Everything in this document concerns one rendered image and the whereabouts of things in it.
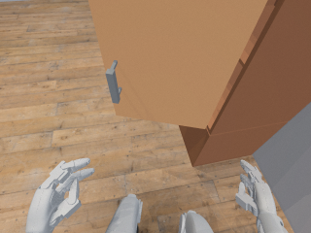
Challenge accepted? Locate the robot thigh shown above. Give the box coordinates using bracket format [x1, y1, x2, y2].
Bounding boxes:
[178, 212, 214, 233]
[105, 196, 143, 233]

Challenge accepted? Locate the left robot hand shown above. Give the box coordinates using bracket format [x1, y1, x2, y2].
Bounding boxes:
[25, 157, 95, 233]

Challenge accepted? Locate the robot right thigh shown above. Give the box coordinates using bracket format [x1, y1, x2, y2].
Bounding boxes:
[178, 212, 214, 233]

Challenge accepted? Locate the right robot forearm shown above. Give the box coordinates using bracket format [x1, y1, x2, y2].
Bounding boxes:
[256, 213, 289, 233]

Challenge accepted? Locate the right robot hand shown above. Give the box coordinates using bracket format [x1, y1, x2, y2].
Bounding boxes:
[235, 159, 277, 217]

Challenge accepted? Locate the cupboard door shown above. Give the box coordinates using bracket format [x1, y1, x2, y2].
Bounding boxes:
[88, 0, 268, 129]

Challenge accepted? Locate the robot left thigh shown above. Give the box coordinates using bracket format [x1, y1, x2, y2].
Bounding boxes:
[105, 196, 143, 233]

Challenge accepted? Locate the handle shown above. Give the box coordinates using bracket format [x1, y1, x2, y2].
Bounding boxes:
[105, 60, 122, 104]

